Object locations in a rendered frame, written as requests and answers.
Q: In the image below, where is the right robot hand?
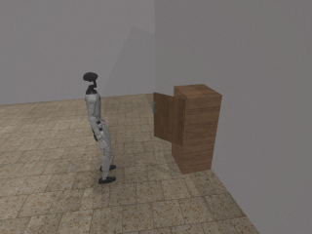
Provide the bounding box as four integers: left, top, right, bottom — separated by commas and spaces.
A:
98, 140, 111, 156

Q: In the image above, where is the left robot hand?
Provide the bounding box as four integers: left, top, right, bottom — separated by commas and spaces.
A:
99, 117, 107, 127

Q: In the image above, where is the robot right foot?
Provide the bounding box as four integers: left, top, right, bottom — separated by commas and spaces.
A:
98, 176, 116, 184

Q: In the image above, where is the humanoid robot head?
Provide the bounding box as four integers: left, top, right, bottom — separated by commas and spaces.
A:
83, 72, 98, 95

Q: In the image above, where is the cupboard door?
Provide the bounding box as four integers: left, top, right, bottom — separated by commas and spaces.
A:
153, 92, 186, 146

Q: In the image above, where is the handle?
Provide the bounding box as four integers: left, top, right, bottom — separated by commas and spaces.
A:
152, 101, 157, 113

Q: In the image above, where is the right robot forearm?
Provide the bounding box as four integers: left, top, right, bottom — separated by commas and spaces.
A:
90, 117, 104, 142

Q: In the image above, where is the robot right upper arm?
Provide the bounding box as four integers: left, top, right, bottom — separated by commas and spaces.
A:
88, 95, 97, 122

